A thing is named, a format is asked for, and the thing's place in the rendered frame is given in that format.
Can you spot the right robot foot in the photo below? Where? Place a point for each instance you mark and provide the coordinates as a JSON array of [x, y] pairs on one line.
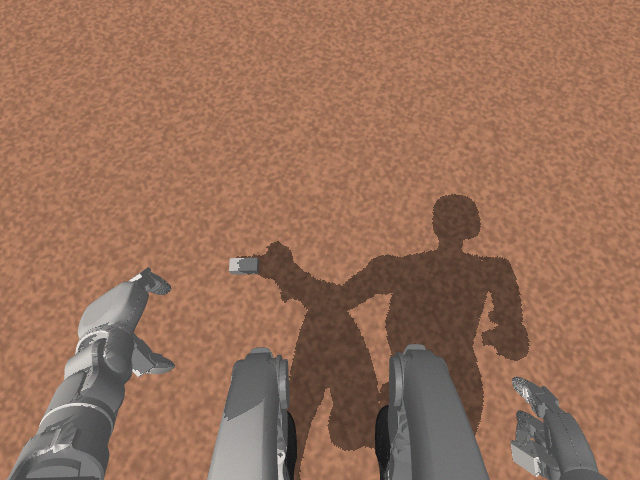
[[382, 442]]

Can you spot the left robot hand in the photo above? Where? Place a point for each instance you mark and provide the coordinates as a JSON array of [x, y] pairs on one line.
[[122, 307]]

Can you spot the right robot hand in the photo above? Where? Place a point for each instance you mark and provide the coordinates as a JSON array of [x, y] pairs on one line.
[[559, 445]]

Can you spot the left robot arm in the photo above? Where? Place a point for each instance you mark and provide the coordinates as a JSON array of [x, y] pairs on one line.
[[72, 440]]

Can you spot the small box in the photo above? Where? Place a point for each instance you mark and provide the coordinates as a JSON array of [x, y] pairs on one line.
[[243, 266]]

